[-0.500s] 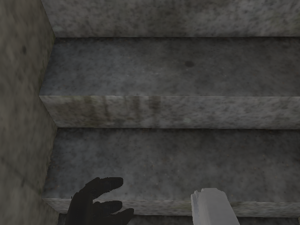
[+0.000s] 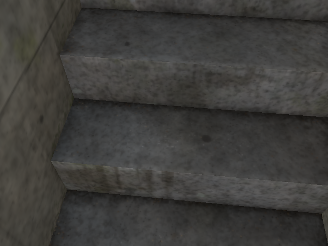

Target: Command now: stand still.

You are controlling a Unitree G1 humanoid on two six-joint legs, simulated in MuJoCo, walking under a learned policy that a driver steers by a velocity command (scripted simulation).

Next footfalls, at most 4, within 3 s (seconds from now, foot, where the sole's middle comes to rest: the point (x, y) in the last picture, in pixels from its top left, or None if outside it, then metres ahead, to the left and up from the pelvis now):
0.12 left None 0.11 0.15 -0.71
1.06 right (225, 238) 0.39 -0.16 -0.52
1.50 left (182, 137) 0.64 -0.02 -0.33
1.84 right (234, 39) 0.88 -0.18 -0.14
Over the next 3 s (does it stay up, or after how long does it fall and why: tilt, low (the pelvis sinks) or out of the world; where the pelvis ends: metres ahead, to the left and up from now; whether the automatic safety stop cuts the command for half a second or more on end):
stays up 1.39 -0.11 1.03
